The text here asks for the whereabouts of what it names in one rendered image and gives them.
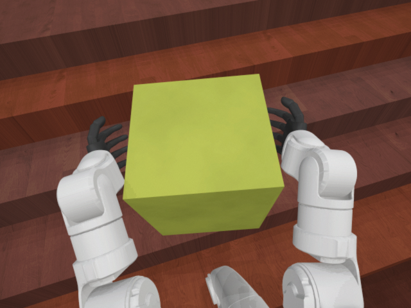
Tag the right robot upper arm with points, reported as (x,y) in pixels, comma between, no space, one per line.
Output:
(320,285)

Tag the left robot upper arm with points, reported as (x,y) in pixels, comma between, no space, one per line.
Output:
(133,292)

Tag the carton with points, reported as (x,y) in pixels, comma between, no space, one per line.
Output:
(201,155)

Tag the left robot hand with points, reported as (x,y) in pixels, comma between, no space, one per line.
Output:
(96,140)

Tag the right robot forearm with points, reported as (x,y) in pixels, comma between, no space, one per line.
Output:
(326,197)

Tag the right robot thigh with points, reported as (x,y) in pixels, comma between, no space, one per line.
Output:
(231,290)

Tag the left robot forearm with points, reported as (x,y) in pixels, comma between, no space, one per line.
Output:
(92,215)

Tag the right robot hand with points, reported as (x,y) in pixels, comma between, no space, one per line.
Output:
(294,121)

